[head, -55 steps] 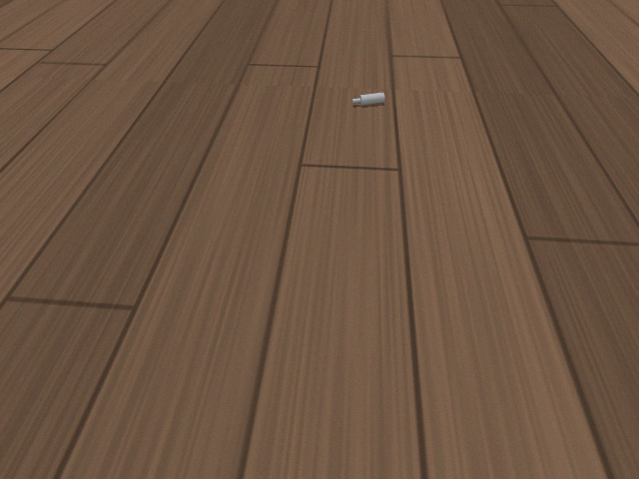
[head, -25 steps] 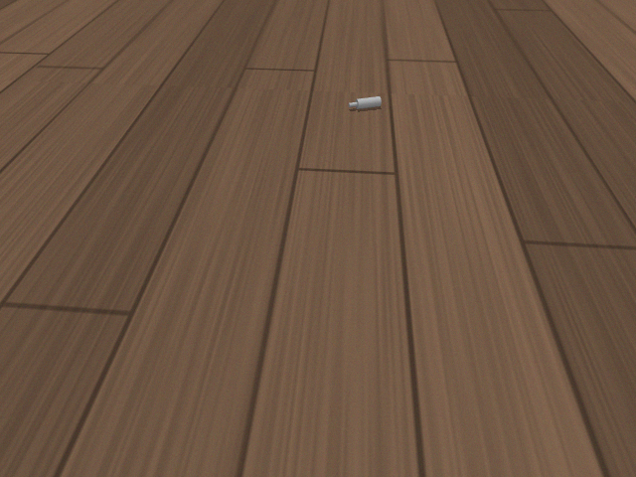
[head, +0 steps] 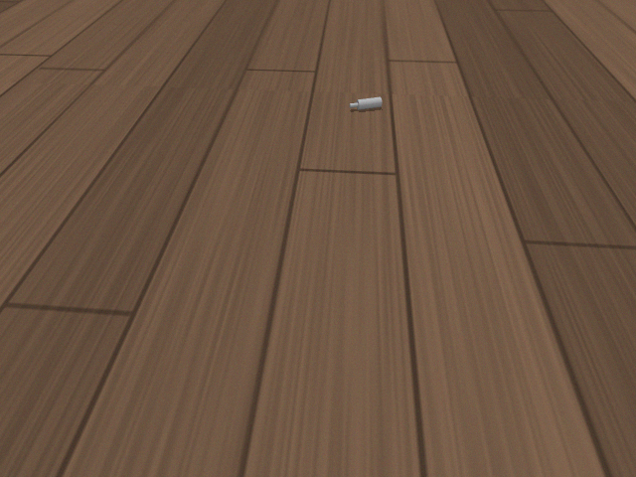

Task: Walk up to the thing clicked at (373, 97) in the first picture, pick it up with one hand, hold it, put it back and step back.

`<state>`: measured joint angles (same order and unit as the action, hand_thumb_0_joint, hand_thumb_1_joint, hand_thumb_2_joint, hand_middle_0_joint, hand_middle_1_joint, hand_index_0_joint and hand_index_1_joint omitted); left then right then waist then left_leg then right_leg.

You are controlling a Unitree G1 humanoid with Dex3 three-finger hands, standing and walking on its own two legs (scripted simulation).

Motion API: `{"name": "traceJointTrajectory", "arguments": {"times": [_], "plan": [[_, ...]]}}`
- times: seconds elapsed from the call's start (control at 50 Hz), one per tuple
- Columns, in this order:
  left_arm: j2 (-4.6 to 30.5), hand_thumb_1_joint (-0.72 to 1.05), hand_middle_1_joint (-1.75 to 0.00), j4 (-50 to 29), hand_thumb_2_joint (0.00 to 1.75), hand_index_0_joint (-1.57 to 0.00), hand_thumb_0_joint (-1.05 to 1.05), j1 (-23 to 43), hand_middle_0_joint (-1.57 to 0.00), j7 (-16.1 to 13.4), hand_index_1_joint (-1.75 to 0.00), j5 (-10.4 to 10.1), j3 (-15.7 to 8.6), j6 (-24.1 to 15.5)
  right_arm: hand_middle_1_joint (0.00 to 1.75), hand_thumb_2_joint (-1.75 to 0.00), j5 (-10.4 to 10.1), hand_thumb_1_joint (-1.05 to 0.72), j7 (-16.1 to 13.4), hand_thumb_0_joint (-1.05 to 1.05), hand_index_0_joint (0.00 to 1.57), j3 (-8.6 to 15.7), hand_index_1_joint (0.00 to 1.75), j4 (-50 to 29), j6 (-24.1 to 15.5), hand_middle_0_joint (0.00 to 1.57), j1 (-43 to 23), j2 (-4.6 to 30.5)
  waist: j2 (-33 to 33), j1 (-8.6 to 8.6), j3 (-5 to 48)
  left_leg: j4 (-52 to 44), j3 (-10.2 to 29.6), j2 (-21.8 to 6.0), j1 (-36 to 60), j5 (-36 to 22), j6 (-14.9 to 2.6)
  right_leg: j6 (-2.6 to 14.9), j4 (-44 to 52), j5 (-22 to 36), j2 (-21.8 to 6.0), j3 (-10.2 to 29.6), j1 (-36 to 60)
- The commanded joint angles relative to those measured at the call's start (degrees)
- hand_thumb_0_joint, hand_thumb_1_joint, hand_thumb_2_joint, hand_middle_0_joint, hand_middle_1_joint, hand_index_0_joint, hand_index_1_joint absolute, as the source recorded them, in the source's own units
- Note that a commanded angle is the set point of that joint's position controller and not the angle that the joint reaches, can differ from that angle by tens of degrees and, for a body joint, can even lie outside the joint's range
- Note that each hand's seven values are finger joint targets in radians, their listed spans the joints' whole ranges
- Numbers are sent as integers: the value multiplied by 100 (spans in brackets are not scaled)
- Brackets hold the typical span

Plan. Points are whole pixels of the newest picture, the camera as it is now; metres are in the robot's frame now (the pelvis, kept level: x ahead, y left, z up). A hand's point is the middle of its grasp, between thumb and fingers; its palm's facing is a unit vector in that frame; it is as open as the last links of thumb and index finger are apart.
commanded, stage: stand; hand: left
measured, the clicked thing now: (365, 103) +2.26 -0.22 -0.75
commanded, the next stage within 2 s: walk up in 0.02 s
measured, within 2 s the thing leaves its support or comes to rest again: neither
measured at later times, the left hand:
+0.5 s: hand (106, 461) +0.18 +0.34 -0.17, palm faces +0.07 -0.95 -0.30, open 7.4 cm
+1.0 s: hand (212, 255) +0.55 +0.25 -0.14, palm faces +0.09 -0.95 -0.29, open 7.4 cm
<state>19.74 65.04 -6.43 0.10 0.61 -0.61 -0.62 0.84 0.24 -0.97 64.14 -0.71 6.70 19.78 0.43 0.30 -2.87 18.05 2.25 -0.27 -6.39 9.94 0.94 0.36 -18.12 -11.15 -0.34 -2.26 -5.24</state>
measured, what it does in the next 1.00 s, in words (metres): walks ahead: left foot, then right foot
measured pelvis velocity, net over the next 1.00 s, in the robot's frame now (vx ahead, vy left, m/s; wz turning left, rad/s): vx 0.45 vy -0.01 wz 0.10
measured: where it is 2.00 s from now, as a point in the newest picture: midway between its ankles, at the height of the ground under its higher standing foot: (351, 257)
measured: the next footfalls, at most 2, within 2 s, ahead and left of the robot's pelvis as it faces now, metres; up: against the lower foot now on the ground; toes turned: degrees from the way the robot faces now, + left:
left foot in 0.32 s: +0.15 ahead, +0.15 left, +0.00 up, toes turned +10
right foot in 0.78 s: +0.54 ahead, -0.11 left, +0.00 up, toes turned +1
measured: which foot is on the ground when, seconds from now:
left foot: down 0.00-0.14, up 0.16-0.30, down 0.32-0.82, up 0.84-1.00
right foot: down 0.00-0.34, up 0.36-0.76, down 0.78-1.00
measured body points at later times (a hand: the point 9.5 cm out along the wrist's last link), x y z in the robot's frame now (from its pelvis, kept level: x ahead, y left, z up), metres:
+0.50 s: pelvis +0.14 +0.04 -0.01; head +0.13 +0.08 +0.44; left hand +0.17 +0.39 -0.14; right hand +0.23 -0.30 -0.08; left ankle +0.11 +0.14 -0.75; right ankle +0.13 -0.10 -0.68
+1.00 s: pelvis +0.45 -0.01 -0.01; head +0.46 -0.01 +0.43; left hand +0.54 +0.30 -0.12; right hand +0.54 -0.33 -0.12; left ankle +0.45 +0.13 -0.68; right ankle +0.50 -0.11 -0.75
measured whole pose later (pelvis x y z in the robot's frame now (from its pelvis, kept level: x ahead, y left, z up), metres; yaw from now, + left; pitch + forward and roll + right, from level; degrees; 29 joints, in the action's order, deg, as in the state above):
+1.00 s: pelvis +0.45 -0.01 -0.01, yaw +6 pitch -3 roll -1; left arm 20.7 50.1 -8.0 5.9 0.7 -4.5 -2.5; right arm 0.9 2.8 2.9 51.6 -5.4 16.8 24.6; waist 1.2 0.6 -4.1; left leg 61.6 -1.4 -6.0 -27.7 17.5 -2.0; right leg 3.5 -28.3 -11.6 0.3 -5.6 -14.5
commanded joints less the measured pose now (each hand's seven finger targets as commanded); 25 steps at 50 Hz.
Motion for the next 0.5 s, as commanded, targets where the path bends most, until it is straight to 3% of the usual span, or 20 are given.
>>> {"name": "traceJointTrajectory", "arguments": {"times": [0.0,0.02,0.06,0.08,0.1,0.12,0.14,0.16,0.22,0.24,0.26,0.28,0.3,0.32,0.34,0.36,0.38,0.4,0.44,0.48], "plan": [[1986,90,-30,-854,90,-20,0,114,-20,243,-30,199,-819,-180,30,-90,23,-90,6,0,20,755,30,-653,-273,20,379,1938,-472,80,1177,372,615,-608,-217,2240,-664,316,-294,-2431,-601,502,215],[1952,90,-30,-913,90,-20,0,338,-20,351,-30,252,-827,-158,30,-90,105,-90,77,0,20,820,30,-677,-317,20,268,2022,-336,67,626,469,651,-651,-768,2810,-681,413,-513,-3113,-732,684,-348],[1701,90,-30,-1112,90,-20,0,315,-20,477,-30,262,-869,-182,30,-90,132,-90,142,0,20,858,30,-975,-386,20,50,1853,-98,197,54,726,839,-789,-1432,2611,-719,588,-638,-3138,-984,1047,-850],[1650,90,-30,-1120,90,-20,0,159,-20,492,-30,259,-874,-211,30,-90,127,-90,160,0,20,854,30,-1095,-423,20,-99,1744,-106,339,-85,810,716,-675,-1850,2239,-597,672,-455,-2960,-1086,1210,-585],[1761,90,-30,-1074,90,-20,0,-80,-20,496,-30,281,-912,-233,30,-90,107,-90,166,0,20,835,30,-1232,-449,20,-282,1609,-301,489,-36,1192,167,-417,-2360,1665,-372,793,-5,-3025,-1250,1377,116],[1948,90,-30,-1007,90,-20,0,-498,-20,485,-30,276,-968,-252,30,-90,118,-90,181,0,20,761,30,-1380,-461,20,-483,1421,-891,712,58,1848,-583,-10,-3052,1314,-232,1018,664,-3388,-1663,1915,929],[2139,90,-30,-1073,90,-20,0,-484,-20,489,-30,285,-1020,-256,30,-90,131,-90,196,0,20,745,30,-1491,-457,20,-672,1379,-1301,842,-196,2525,-643,-165,-3583,1882,-214,1289,1259,-3523,-2249,2534,959],[2207,90,-30,-1192,90,-20,0,-387,-20,507,-30,280,-1032,-250,30,-90,141,-90,224,0,20,785,30,-1503,-453,20,-650,1539,-1018,780,-435,2604,-389,-332,-3530,1990,-199,1420,1359,-3663,-2347,2666,679],[2152,90,-30,-1391,90,-20,0,79,-20,521,-30,256,-970,-241,30,-90,58,-90,331,0,20,858,30,-1405,-490,20,-76,1699,-948,389,-497,2112,-182,-597,-2749,1926,-269,1227,1127,-3065,-1982,1705,357],[2144,90,-30,-1444,90,-20,0,181,-20,533,-30,221,-951,-226,30,-90,57,-90,348,0,20,881,30,-1340,-508,20,66,1711,-896,308,-406,1907,-317,-501,-2286,1674,-249,1135,1012,-2814,-1759,1293,164],[2127,90,-30,-1513,90,-20,0,354,-20,553,-30,215,-918,-202,30,-90,37,-90,345,0,20,915,30,-1264,-521,20,409,1679,-757,72,-226,1367,-522,-385,-1530,1215,-216,1002,710,-2657,-1526,827,-145],[2039,90,-30,-1595,90,-20,0,716,-20,586,-30,186,-858,-171,30,-90,35,-90,304,0,20,1004,30,-1051,-530,20,1097,1693,-482,-390,-6,821,-756,-223,-35,442,-172,782,66,-2579,-1186,214,-1074],[1745,90,-30,-1671,90,-20,0,686,-20,601,-30,181,-754,-139,30,-90,79,-90,197,0,20,1166,30,-757,-539,20,2029,1904,478,-815,504,792,-740,-23,1838,488,-258,582,-1520,-2138,-613,-435,-2115],[1211,90,-30,-1787,90,-20,0,676,-20,605,-30,159,-620,-145,30,-90,214,-90,87,0,20,1371,30,-658,-540,20,2828,2606,2184,-1229,662,-247,1833,-1352,2723,2922,-639,302,-3772,-2537,119,-776,-3865],[1465,90,-30,-1878,90,-20,0,781,-20,575,-30,146,-676,-147,30,-90,153,-90,69,0,20,1390,30,-1005,-592,20,2353,2943,1560,-1000,382,-1244,4201,-2481,1948,4485,-1249,270,-4689,-2266,201,477,-4266],[1850,90,-30,-1834,90,-20,0,783,-20,556,-30,155,-647,-181,30,-90,-20,-90,40,0,20,1313,30,-1198,-612,20,1762,2811,422,-676,-52,-1319,3981,-2647,1406,4047,-1445,245,-4918,-1598,-328,1072,-4235],[1867,90,-30,-1618,90,-20,0,556,-20,577,-30,39,-628,-201,30,-90,-41,-90,19,0,20,1155,30,-1250,-650,20,1409,2535,23,-396,-200,-944,2943,-2322,1186,3296,-1284,228,-4863,-1126,-519,1089,-4126],[1853,90,-30,-1468,90,-20,0,333,-20,611,-30,12,-639,-209,30,-90,-47,-90,11,0,20,1068,30,-1345,-676,20,1110,2275,14,-237,-252,-790,2267,-2020,920,2715,-1190,181,-4667,-767,-676,1044,-3903],[1895,90,-30,-1279,90,-20,0,-31,-20,679,-30,50,-670,-155,30,-90,-92,-90,34,0,20,941,30,-1400,-726,20,899,2072,231,-65,-370,-959,1245,-1633,64,2192,-950,-26,-4122,-414,-832,872,-3290],[1830,90,-30,-1348,90,-20,0,-13,-20,784,-30,77,-672,-100,30,-90,-84,-90,59,0,20,948,30,-1416,-770,20,995,2125,494,-102,-302,-1043,836,-1575,169,1673,-1033,-127,-3744,-162,-824,672,-3257]]}}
